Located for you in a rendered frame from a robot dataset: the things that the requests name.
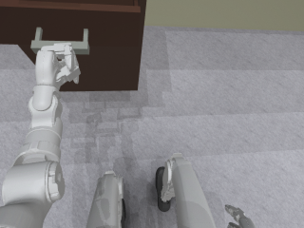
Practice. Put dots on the drawer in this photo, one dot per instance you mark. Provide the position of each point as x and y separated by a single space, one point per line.
110 23

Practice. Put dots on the left robot upper arm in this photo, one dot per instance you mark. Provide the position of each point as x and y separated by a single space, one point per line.
30 189

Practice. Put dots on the robot left forearm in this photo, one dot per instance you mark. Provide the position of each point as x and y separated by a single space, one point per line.
45 130

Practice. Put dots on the left robot shin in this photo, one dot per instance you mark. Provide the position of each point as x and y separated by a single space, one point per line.
120 203

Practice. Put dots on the left robot hand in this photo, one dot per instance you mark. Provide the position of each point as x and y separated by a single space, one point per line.
47 65

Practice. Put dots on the right robot shin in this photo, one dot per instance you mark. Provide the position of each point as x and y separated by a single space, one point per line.
167 191

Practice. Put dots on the robot shin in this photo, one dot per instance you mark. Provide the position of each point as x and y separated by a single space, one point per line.
167 191
120 203

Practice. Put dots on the handle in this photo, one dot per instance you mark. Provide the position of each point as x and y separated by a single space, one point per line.
79 47

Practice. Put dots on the right robot hand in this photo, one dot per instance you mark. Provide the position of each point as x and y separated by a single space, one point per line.
239 217

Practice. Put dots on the cabinet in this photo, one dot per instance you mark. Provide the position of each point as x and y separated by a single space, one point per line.
106 68

